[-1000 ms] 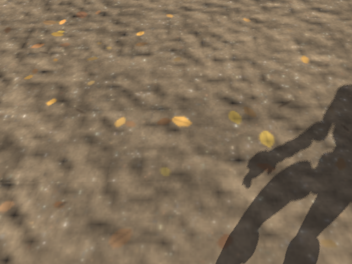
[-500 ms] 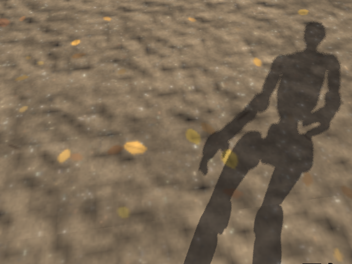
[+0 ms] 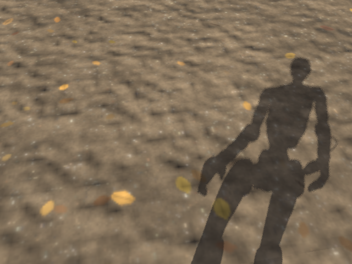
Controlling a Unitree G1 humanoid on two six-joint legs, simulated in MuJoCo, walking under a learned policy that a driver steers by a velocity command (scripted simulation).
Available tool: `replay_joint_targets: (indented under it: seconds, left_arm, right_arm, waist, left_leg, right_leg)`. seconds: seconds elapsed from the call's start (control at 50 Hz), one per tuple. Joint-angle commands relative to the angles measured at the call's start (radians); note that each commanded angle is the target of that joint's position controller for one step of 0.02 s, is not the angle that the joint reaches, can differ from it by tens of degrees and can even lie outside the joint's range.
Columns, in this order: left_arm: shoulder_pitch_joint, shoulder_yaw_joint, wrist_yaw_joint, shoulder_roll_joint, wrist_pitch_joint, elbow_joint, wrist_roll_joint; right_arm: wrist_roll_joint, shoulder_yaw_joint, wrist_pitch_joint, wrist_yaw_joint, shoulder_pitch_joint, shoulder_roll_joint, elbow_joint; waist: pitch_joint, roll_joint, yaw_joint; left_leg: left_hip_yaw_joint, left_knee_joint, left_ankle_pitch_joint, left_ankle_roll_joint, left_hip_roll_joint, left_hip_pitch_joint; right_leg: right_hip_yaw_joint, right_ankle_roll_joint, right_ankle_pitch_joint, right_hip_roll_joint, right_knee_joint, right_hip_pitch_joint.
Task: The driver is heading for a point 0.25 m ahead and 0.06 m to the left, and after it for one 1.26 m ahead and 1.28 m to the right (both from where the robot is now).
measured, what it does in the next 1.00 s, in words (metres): walks ahead, turning right: right foot, then left foot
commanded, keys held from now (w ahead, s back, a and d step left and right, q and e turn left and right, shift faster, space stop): w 0.02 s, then w+e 0.98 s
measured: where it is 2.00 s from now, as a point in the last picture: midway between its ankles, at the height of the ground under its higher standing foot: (257, 197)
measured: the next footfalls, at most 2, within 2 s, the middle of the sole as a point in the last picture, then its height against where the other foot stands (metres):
right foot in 0.44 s outside the picture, level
left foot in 0.94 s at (193, 226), level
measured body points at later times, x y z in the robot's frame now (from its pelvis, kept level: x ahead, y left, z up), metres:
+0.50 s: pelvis +0.23 -0.05 -0.02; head +0.26 -0.06 +0.43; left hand +0.49 +0.15 -0.09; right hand +0.17 -0.33 -0.15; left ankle +0.04 +0.11 -0.66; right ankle +0.32 -0.14 -0.73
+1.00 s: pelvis +0.52 -0.09 +0.00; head +0.54 -0.10 +0.45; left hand +0.68 +0.15 -0.12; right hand +0.60 -0.41 -0.07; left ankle +0.66 -0.03 -0.73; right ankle +0.33 -0.14 -0.69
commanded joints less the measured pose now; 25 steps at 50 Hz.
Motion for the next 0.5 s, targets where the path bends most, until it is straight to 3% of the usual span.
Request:
replay_joint_targets:
  seconds: [0.02,0.04,0.06,0.08,0.1,0.12,0.16,0.18,0.26,0.3,0.34,0.38,0.4,0.42,0.44,0.46,0.48,0.5]
  left_arm:
    - [-0.163,0.031,-0.002,0.12,-0.025,-0.113,-0.006]
    - [-0.176,0.02,-0.002,0.073,-0.043,-0.144,-0.003]
    - [-0.181,0.029,0.001,0.112,-0.06,-0.144,-0.011]
    - [-0.15,0.039,-0.003,0.133,-0.069,-0.125,-0.032]
    - [-0.128,0.036,-0.01,0.118,-0.07,-0.111,-0.039]
    - [-0.141,0.036,-0.016,0.109,-0.068,-0.111,-0.035]
    - [-0.156,0.039,-0.03,0.094,-0.058,-0.114,-0.023]
    - [-0.156,0.035,-0.039,0.076,-0.05,-0.115,-0.02]
    - [-0.285,0.007,-0.058,0.023,-0.042,-0.182,-0.009]
    - [-0.328,0.006,-0.067,0.036,-0.039,-0.21,-0.009]
    - [-0.34,0.013,-0.075,0.062,-0.035,-0.232,-0.011]
    - [-0.311,0.029,-0.083,0.095,-0.031,-0.24,-0.007]
    - [-0.254,0.042,-0.086,0.119,-0.027,-0.231,-0.005]
    - [-0.13,0.065,-0.086,0.154,-0.023,-0.199,-0.008]
    - [0.024,0.096,-0.072,0.205,-0.013,-0.157,-0.011]
    - [0.131,0.118,-0.046,0.29,0.001,-0.135,-0.012]
    - [0.083,0.105,-0.048,0.307,-0.011,-0.172,-0.008]
    - [0.066,0.084,-0.05,0.229,-0.022,-0.169,0.001]
  right_arm:
    - [0.007,-0.038,-0.034,0.01,0.127,-0.134,0.019]
    - [0.01,-0.066,-0.031,0.006,0.223,-0.228,0.048]
    - [-0.01,-0.063,-0.032,0.004,0.278,-0.215,0.045]
    - [-0.02,-0.048,-0.037,-0.001,0.266,-0.162,0.041]
    - [-0.021,-0.042,-0.039,-0.006,0.238,-0.139,0.029]
    - [-0.017,-0.036,-0.039,-0.008,0.21,-0.122,0.023]
    - [-0.023,-0.019,-0.029,-0.011,0.172,-0.074,0.017]
    - [-0.027,-0.017,-0.025,-0.015,0.158,-0.074,0.012]
    - [-0.028,-0.024,-0.021,-0.036,0.113,-0.148,-0.005]
    - [-0.019,-0.029,-0.021,-0.038,0.147,-0.17,0.004]
    - [-0.008,-0.034,-0.016,-0.037,0.158,-0.18,0.009]
    - [-0.004,-0.042,-0.005,-0.04,0.149,-0.199,-0.001]
    - [-0.006,-0.047,0.005,-0.044,0.146,-0.21,-0.01]
    - [-0.009,-0.051,0.017,-0.048,0.135,-0.216,-0.022]
    - [-0.013,-0.047,0.02,-0.052,0.133,-0.207,-0.037]
    - [-0.038,-0.025,0.009,-0.046,0.163,-0.132,-0.075]
    - [-0.027,0.004,-0.031,-0.024,0.204,-0.065,-0.11]
    - [0.007,-0.025,-0.065,-0.008,0.078,-0.169,-0.14]
  waist:
    - [0.063,0.003,-0.096]
    - [0.037,0.242,-0.111]
    - [0.035,0.279,-0.153]
    - [0.048,0.163,-0.127]
    - [0.044,0.119,-0.101]
    - [0.062,0.098,-0.087]
    - [0.062,0.115,-0.066]
    - [0.06,0.12,-0.06]
    - [0.106,0.088,-0.076]
    - [0.116,0.093,-0.087]
    - [0.124,0.091,-0.07]
    - [0.082,0.106,-0.028]
    - [0.037,0.122,0.011]
    - [-0.031,0.119,0.082]
    - [-0.106,0.083,0.159]
    - [-0.201,-0.126,0.155]
    - [-0.347,-0.247,0.077]
    - [-0.262,-0.138,0.127]
  left_leg:
    - [-0.158,-0.195,-0.019,0.074,0.095,0.127]
    - [-0.429,-0.306,0.001,0.151,0.234,0.343]
    - [-0.636,-0.369,0.138,0.231,0.377,0.47]
    - [-0.58,-0.331,0.223,0.223,0.387,0.502]
    - [-0.489,-0.319,0.27,0.19,0.367,0.519]
    - [-0.394,-0.333,0.331,0.154,0.346,0.509]
    - [-0.228,-0.368,0.427,0.085,0.286,0.437]
    - [-0.169,-0.39,0.453,0.076,0.263,0.393]
    - [0.001,-0.475,0.442,0.066,0.217,0.209]
    - [0.031,-0.49,0.452,0.068,0.239,0.213]
    - [0.06,-0.458,0.556,0.058,0.268,0.276]
    - [0.103,-0.347,0.872,0.038,0.283,0.341]
    - [0.122,-0.244,1.029,0.028,0.283,0.358]
    - [0.141,-0.076,1.113,0.014,0.271,0.328]
    - [0.148,0.15,1.028,-0.014,0.235,0.185]
    - [0.162,0.528,0.446,-0.057,0.132,-0.13]
    - [-0.035,0.808,-0.219,-0.074,-0.047,-0.392]
    - [-0.154,0.846,-0.158,-0.05,0.014,-0.501]
  right_leg:
    - [0.112,-0.097,0.085,-0.082,-0.065,-0.178]
    - [-0.045,-0.023,0.088,0.052,0.216,-0.386]
    - [0.012,-0.006,-0.169,0.066,0.442,-0.592]
    - [0.106,-0.029,-0.176,0.039,0.568,-0.668]
    - [0.133,-0.049,-0.097,0.015,0.602,-0.712]
    - [0.134,-0.062,-0.02,-0.012,0.579,-0.74]
    - [0.095,-0.064,0.105,-0.047,0.487,-0.667]
    - [0.063,-0.053,0.154,-0.044,0.446,-0.624]
    - [-0.053,-0.022,0.355,-0.046,0.157,-0.454]
    - [-0.086,-0.033,0.388,-0.039,0.081,-0.404]
    - [-0.089,-0.065,0.374,-0.034,0.036,-0.398]
    - [-0.124,-0.109,0.319,0.006,0.029,-0.332]
    - [-0.145,-0.13,0.278,0.037,0.038,-0.256]
    - [-0.161,-0.157,0.273,0.073,0.02,-0.1]
    - [-0.12,-0.192,0.275,0.086,-0.006,0.15]
    - [0.232,-0.283,0.163,-0.122,-0.049,0.452]
    - [0.811,-0.453,-0.07,-0.336,-0.273,0.609]
    - [0.767,-0.391,-0.137,-0.308,-0.344,0.538]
